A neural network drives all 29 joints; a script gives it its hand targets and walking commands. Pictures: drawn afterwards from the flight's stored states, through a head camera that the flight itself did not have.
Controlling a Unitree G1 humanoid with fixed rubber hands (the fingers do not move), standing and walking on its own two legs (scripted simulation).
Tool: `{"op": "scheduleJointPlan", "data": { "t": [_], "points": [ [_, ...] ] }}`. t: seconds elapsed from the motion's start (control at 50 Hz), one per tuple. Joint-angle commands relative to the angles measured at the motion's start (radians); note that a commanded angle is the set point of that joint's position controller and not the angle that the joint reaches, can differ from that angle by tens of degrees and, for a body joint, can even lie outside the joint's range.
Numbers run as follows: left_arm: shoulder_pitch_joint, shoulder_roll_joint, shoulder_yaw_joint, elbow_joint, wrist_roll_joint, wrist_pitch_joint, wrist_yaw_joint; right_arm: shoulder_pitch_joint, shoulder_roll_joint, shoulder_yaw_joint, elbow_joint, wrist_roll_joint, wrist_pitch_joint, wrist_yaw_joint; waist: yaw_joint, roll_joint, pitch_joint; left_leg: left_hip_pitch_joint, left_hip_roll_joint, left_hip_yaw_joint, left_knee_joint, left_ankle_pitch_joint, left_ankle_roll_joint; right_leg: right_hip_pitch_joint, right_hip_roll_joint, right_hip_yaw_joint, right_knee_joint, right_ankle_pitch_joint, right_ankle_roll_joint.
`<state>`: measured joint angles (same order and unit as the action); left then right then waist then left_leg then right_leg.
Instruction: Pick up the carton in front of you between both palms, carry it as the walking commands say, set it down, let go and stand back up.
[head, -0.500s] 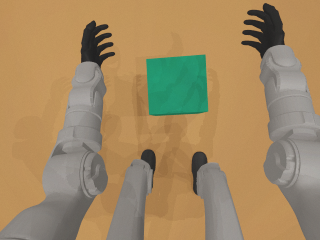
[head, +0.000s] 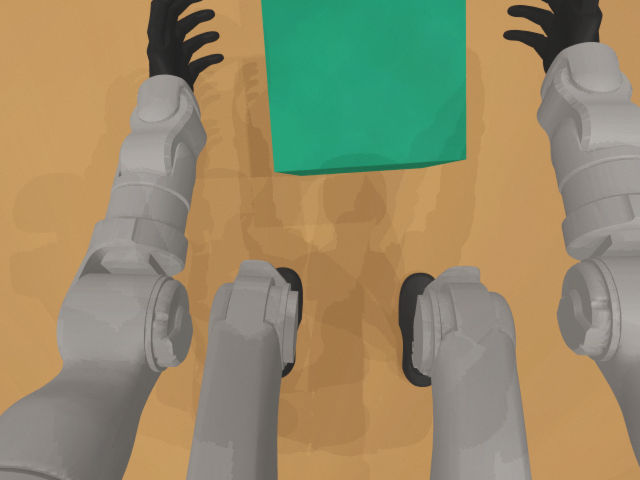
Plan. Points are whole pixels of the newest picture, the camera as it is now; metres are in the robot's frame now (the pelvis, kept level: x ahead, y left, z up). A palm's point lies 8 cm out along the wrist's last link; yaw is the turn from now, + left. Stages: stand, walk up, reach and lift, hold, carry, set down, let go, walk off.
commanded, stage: reach and lift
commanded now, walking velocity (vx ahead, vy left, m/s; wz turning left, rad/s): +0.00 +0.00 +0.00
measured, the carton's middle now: (360, 96) +0.52 -0.01 -0.31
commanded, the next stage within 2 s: none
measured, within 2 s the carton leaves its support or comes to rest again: leaves its support in 1.02 s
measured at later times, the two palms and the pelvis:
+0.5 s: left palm (213, 86) +0.52 +0.17 -0.24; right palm (511, 56) +0.55 -0.18 -0.24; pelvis +0.00 +0.00 -0.06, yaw +0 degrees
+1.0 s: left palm (232, 80) +0.53 +0.14 -0.23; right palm (488, 56) +0.55 -0.16 -0.23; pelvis -0.01 +0.00 -0.06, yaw +1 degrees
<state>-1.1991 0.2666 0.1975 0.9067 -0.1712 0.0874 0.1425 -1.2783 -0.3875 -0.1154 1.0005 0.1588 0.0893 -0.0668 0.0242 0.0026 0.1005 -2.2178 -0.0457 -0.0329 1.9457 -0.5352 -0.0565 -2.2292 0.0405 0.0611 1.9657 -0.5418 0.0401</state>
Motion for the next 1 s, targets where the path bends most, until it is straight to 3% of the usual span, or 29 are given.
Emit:
{"op": "scheduleJointPlan", "data": {
  "t": [0.0, 0.14, 0.28, 0.42, 0.6, 0.7, 0.76, 0.8, 0.86, 0.9, 0.98],
  "points": [
    [-0.283, 0.119, 0.002, -0.029, -0.008, -0.019, 0.002, -0.313, -0.127, 0.002, -0.023, 0.011, -0.017, -0.004, 0.005, -0.051, -1.093, 0.553, 0.009, 0.106, -0.106, 0.193, -0.011, 0.602, -0.016, -0.090, -0.119, 0.199, 0.002],
    [-0.394, 0.153, -0.026, 0.099, -0.026, -0.057, -0.004, -0.421, -0.155, 0.040, 0.100, 0.041, -0.054, -0.008, 0.011, -0.043, -0.961, 0.506, 0.024, 0.090, -0.005, 0.190, -0.009, 0.528, -0.035, -0.069, -0.025, 0.185, -0.005],
    [-0.474, 0.186, -0.060, 0.076, -0.077, -0.090, 0.006, -0.508, -0.185, 0.094, 0.039, 0.090, -0.086, -0.019, 0.019, -0.046, -1.037, 0.536, 0.021, 0.091, 0.074, 0.296, -0.004, 0.588, -0.033, -0.064, 0.061, 0.298, -0.010],
    [-0.401, 0.134, -0.089, 0.090, -0.102, -0.090, 0.015, -0.442, -0.150, 0.113, 0.062, 0.097, -0.079, -0.021, 0.012, -0.061, -1.079, 0.558, 0.007, 0.105, 0.101, 0.367, -0.010, 0.659, -0.018, -0.070, 0.084, 0.377, -0.011],
    [-0.398, 0.107, -0.055, 0.118, -0.055, -0.096, 0.009, -0.430, -0.104, 0.087, 0.108, 0.059, -0.081, -0.017, 0.016, -0.044, -0.926, 0.495, 0.001, 0.091, 0.078, 0.303, -0.006, 0.518, -0.020, -0.061, 0.057, 0.287, -0.011],
    [-0.473, 0.012, -0.108, 0.106, -0.072, -0.097, 0.009, -0.509, -0.014, 0.146, 0.086, 0.082, -0.086, -0.018, 0.016, -0.052, -0.948, 0.523, -0.013, 0.093, 0.064, 0.287, -0.005, 0.549, -0.008, -0.064, 0.042, 0.269, -0.011],
    [-0.506, -0.061, -0.094, 0.114, -0.039, -0.096, 0.010, -0.543, 0.060, 0.146, 0.098, 0.053, -0.080, -0.013, 0.013, -0.048, -0.936, 0.547, -0.028, 0.095, 0.061, 0.263, -0.005, 0.547, 0.005, -0.071, 0.033, 0.237, -0.012],
    [-0.618, -0.304, -0.150, 0.091, -0.031, -0.083, -0.041, -0.638, 0.319, 0.205, 0.087, 0.053, -0.071, 0.037, 0.013, -0.053, -0.924, 0.533, -0.047, 0.098, 0.068, 0.251, 0.001, 0.530, 0.023, -0.071, 0.038, 0.230, -0.019],
    [-0.782, -0.686, -0.195, 0.057, 0.025, -0.042, -0.157, -0.739, 0.740, 0.231, 0.076, 0.003, -0.037, 0.147, 0.009, -0.053, -0.869, 0.492, -0.075, 0.114, 0.084, 0.221, 0.005, 0.485, 0.050, -0.078, 0.057, 0.218, -0.027],
    [-0.794, -0.806, -0.185, 0.018, 0.052, -0.010, -0.212, -0.729, 0.862, 0.212, 0.056, -0.020, -0.009, 0.194, 0.010, -0.045, -0.842, 0.457, -0.085, 0.129, 0.095, 0.219, 0.014, 0.460, 0.060, -0.091, 0.065, 0.211, -0.027],
    [-0.784, -0.951, -0.193, -0.058, 0.047, 0.028, -0.263, -0.695, 0.990, 0.191, -0.023, -0.036, 0.018, 0.236, -0.008, -0.036, -0.907, 0.466, -0.094, 0.133, 0.116, 0.299, 0.020, 0.461, 0.073, -0.112, 0.082, 0.297, -0.033]
  ]
}}
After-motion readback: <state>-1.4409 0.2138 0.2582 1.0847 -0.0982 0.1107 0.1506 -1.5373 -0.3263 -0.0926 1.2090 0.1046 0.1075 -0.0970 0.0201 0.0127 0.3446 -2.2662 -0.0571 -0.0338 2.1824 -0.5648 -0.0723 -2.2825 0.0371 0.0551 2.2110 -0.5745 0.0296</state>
